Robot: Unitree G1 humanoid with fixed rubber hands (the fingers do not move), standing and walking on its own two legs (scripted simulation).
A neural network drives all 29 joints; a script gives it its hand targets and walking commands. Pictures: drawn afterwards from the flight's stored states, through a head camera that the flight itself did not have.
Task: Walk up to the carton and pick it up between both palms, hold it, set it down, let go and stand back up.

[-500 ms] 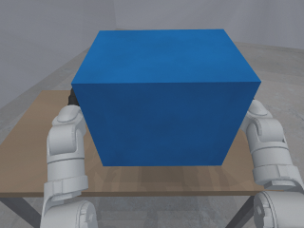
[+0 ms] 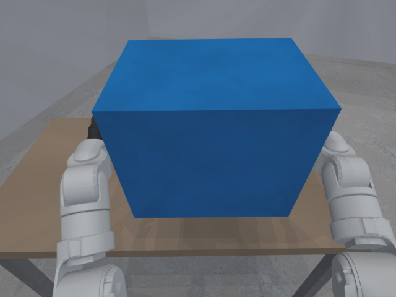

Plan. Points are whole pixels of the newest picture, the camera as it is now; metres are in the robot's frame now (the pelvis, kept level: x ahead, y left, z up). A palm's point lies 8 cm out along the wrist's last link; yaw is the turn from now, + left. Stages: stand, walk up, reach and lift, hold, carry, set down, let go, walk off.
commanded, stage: hold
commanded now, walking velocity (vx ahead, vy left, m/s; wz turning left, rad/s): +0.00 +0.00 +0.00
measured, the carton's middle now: (210, 130) +0.39 -0.02 +0.18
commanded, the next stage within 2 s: none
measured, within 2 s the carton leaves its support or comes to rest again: neither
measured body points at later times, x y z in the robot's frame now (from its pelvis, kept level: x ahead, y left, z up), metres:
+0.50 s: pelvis +0.00 +0.00 +0.00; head -0.03 +0.01 +0.45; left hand +0.37 +0.19 +0.19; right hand +0.38 -0.22 +0.19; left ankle +0.00 +0.12 -0.75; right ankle +0.06 -0.12 -0.75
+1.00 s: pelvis +0.00 +0.00 +0.00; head -0.04 +0.01 +0.45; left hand +0.38 +0.19 +0.19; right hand +0.38 -0.22 +0.19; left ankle +0.00 +0.12 -0.75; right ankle +0.06 -0.12 -0.75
